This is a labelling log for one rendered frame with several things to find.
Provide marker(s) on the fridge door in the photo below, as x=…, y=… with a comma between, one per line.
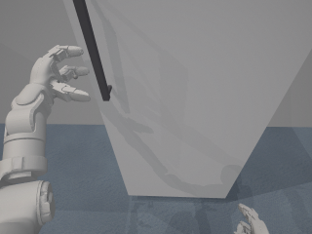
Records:
x=194, y=85

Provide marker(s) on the handle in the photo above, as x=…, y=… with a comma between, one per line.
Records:
x=90, y=40

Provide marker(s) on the robot left upper arm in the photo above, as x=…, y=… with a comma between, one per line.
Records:
x=26, y=207

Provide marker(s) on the robot left forearm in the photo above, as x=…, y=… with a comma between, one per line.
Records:
x=25, y=136

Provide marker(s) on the right robot hand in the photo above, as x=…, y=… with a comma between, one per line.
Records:
x=256, y=226

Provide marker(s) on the left robot hand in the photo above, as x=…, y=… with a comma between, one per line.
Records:
x=45, y=72

